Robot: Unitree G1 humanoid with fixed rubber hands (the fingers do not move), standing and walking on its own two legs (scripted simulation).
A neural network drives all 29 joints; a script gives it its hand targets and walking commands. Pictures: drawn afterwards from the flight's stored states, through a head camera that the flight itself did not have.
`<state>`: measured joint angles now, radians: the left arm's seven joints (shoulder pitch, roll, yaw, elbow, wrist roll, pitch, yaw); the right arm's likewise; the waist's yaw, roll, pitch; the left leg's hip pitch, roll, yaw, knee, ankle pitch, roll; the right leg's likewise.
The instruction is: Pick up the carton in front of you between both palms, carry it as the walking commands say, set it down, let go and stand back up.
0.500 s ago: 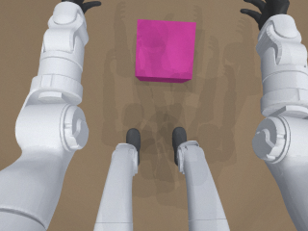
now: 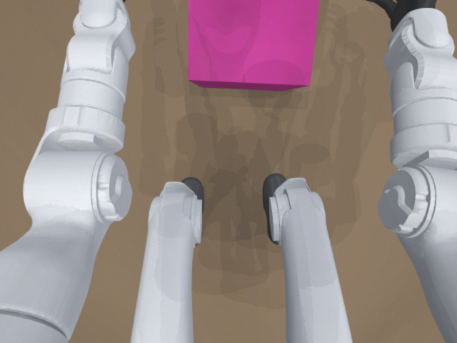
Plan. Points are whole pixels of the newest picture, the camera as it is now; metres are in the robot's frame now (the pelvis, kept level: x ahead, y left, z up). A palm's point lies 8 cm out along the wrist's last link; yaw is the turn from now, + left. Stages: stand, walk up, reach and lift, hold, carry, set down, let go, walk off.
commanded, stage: reach and lift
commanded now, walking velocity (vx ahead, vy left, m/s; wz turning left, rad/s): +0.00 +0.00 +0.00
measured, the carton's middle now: (247, 36) +0.55 -0.04 -0.39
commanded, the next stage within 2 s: none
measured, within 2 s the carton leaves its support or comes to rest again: leaves its support in 1.34 s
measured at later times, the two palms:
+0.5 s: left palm (146, 28) +0.55 +0.15 -0.32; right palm (345, 35) +0.53 -0.21 -0.32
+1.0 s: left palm (165, 29) +0.55 +0.12 -0.31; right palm (333, 34) +0.53 -0.19 -0.31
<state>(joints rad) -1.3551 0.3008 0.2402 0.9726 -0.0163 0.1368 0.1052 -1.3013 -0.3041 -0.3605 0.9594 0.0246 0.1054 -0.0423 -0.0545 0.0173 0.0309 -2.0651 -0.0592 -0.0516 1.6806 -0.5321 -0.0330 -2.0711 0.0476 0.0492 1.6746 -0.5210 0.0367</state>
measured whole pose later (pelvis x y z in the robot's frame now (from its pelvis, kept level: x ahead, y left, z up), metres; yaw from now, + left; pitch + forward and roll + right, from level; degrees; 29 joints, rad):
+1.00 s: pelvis -0.04 +0.00 -0.14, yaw +0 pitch +34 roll +0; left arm -1.67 0.33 0.10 1.17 -0.15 0.12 0.13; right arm -1.66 -0.36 -0.17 1.20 0.14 0.10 -0.09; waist -0.05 0.01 0.51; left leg -2.20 -0.07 -0.04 2.20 -0.60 -0.05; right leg -2.20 0.02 0.02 2.20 -0.59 0.03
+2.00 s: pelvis -0.04 +0.00 +0.00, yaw -1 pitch +43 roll +1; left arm -1.12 -0.01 0.49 0.68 0.23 0.40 0.05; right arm -1.10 -0.03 -0.49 0.67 -0.23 0.43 -0.03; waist -0.02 0.02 -0.12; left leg -1.96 -0.13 -0.09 1.70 -0.49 -0.07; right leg -1.98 0.10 0.10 1.69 -0.46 0.07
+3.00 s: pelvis +0.06 +0.00 +0.25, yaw -1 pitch +8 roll +0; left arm -0.28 -0.16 0.29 0.45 0.22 0.45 0.03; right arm -0.29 0.14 -0.29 0.46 -0.22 0.46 -0.03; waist 0.00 0.01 -0.13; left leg -0.44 -0.06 -0.15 0.61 -0.29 -0.02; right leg -0.46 0.06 0.14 0.60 -0.27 0.02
